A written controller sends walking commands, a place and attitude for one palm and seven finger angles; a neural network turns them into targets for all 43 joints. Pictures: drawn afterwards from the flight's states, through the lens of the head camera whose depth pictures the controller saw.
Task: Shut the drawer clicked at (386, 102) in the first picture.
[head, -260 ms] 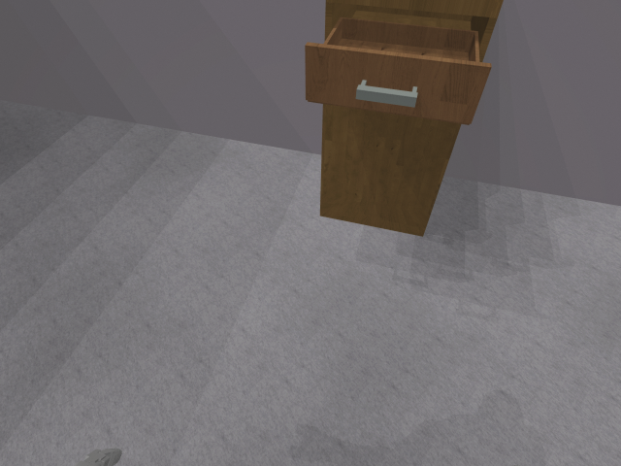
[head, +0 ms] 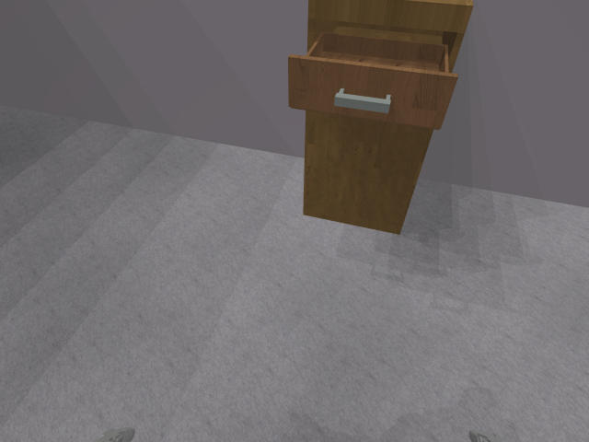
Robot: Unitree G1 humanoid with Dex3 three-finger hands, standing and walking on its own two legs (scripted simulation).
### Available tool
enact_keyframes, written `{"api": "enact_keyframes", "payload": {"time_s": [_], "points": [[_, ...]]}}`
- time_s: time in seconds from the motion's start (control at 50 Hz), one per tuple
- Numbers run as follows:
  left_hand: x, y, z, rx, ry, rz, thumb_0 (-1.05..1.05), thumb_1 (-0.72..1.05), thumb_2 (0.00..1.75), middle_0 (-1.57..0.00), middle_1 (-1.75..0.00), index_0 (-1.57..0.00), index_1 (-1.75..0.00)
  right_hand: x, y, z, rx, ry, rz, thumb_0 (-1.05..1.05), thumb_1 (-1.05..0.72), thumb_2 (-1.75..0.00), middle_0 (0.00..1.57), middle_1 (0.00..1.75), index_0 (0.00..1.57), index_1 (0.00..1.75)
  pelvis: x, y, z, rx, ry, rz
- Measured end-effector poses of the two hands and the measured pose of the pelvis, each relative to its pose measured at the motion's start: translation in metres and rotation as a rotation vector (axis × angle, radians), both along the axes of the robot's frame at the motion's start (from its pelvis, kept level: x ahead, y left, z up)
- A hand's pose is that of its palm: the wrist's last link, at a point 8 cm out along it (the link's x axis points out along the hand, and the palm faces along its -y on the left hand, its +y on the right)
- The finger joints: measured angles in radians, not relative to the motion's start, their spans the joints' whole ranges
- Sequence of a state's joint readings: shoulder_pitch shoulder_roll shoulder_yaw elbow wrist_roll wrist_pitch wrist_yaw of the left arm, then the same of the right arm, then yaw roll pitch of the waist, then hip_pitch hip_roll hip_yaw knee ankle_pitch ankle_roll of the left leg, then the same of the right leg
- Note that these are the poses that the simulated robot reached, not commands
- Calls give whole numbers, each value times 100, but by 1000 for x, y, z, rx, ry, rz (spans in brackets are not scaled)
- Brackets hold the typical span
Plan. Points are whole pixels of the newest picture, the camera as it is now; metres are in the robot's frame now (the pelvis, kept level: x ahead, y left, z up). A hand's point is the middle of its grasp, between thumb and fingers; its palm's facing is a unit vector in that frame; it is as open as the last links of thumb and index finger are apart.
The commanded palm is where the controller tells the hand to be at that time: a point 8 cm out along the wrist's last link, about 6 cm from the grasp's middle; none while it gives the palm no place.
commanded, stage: stand and wait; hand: left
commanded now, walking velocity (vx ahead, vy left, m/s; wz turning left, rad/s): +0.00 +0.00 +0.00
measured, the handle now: (363, 98) +0.90 -0.11 +0.04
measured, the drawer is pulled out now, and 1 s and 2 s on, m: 0.30 0.30 0.30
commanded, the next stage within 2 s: look at it before walking up in 0.66 s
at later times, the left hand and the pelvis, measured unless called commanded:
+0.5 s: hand out of the picture +0.05 +0.23 -0.15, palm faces -0.02 -0.94 -0.35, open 7.4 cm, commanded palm none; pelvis -0.02 -0.02 +0.00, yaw +0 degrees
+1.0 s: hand out of the picture +0.06 +0.23 -0.15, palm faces -0.03 -0.94 -0.33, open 7.4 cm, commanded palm none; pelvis -0.01 -0.01 +0.00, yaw -1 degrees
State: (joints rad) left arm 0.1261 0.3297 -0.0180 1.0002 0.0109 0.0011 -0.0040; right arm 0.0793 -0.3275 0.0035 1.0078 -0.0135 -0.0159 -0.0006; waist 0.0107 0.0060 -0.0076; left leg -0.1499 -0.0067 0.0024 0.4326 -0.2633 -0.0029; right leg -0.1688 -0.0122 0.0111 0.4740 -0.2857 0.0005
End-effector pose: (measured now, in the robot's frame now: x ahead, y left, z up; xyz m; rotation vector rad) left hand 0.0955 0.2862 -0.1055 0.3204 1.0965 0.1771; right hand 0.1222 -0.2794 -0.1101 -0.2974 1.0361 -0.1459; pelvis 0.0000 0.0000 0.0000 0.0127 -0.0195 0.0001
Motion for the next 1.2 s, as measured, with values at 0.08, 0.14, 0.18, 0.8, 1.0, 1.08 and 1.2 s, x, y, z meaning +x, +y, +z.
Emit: {"api": "enact_keyframes", "payload": {"time_s": [0.08,0.14,0.18,0.8,1.0,1.08,1.2], "points": [[-13,-4,-3,-6,29,12,0,91,90,-21,-30,-20,-30,-13,-7,-2,-5,33,-9,1,-91,-90,20,30,21,30,-3,-4,1,0,-2,1],[-24,-6,-5,-5,58,22,0,91,90,-21,-30,-20,-30,-26,-13,-5,-11,68,-21,1,-91,-90,20,30,21,30,-5,-7,1,-1,-2,0],[-32,-6,-6,-3,79,28,0,91,90,-21,-30,-20,-30,-36,-17,-6,-15,93,-29,1,-91,-90,20,30,21,30,-7,-9,2,-2,-1,0],[-40,-14,-6,-7,94,21,0,91,90,-21,-30,-20,-30,-79,-25,-11,-8,176,-70,1,-91,-90,20,30,21,30,-17,-16,4,-5,0,-9],[-42,-11,-8,-8,111,25,0,91,90,-21,-30,-20,-30,-73,-23,-9,-12,174,-72,1,-91,-90,20,30,21,30,-14,-14,5,-6,3,-12],[-43,-9,-9,-8,119,28,0,91,90,-21,-30,-20,-30,-72,-22,-8,-14,173,-72,1,-91,-90,20,30,21,30,-13,-13,5,-6,3,-13],[-44,-8,-9,-8,127,32,0,91,90,-21,-30,-20,-30,-68,-21,-8,-16,173,-69,1,-91,-90,20,30,21,30,-11,-12,5,-6,3,-13]]}}
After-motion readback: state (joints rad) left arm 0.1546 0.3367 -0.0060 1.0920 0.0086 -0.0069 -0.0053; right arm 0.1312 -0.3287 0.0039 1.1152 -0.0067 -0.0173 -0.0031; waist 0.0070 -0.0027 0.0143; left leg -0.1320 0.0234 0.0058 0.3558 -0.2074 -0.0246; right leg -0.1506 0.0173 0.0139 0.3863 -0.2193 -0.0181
